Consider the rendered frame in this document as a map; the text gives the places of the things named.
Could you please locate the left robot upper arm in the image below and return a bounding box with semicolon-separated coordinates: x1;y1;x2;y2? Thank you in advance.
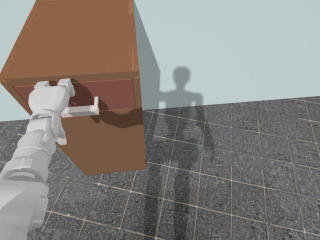
0;179;49;240

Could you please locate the handle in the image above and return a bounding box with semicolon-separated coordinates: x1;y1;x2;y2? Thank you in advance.
61;96;99;118

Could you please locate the cabinet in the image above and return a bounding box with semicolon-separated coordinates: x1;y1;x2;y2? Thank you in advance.
0;0;147;176

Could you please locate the drawer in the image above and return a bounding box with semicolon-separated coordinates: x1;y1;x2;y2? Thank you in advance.
14;78;135;111

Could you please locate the left robot forearm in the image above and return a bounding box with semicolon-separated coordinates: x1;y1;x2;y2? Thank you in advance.
0;110;61;185

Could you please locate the left robot hand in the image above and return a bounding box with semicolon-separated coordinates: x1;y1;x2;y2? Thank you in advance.
28;78;75;145

